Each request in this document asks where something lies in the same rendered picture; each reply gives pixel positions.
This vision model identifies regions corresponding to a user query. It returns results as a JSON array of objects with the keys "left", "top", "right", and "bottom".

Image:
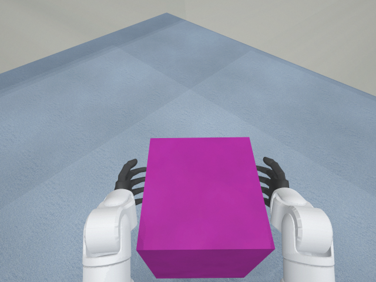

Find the carton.
[{"left": 136, "top": 137, "right": 275, "bottom": 278}]

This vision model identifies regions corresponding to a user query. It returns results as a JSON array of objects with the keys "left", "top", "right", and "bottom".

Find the right robot forearm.
[{"left": 270, "top": 187, "right": 335, "bottom": 282}]

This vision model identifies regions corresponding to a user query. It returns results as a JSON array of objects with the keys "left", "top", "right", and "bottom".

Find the left robot forearm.
[{"left": 82, "top": 189, "right": 137, "bottom": 282}]

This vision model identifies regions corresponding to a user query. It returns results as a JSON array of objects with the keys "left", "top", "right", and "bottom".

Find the right robot hand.
[{"left": 256, "top": 157, "right": 289, "bottom": 207}]

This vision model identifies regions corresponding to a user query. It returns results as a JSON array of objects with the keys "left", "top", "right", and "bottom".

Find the left robot hand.
[{"left": 114, "top": 159, "right": 147, "bottom": 205}]

